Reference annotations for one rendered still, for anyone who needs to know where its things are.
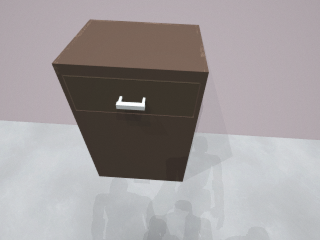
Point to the handle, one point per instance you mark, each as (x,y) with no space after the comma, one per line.
(130,105)

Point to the cabinet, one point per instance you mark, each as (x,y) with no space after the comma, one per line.
(136,145)

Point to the drawer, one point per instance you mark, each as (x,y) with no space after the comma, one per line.
(162,97)

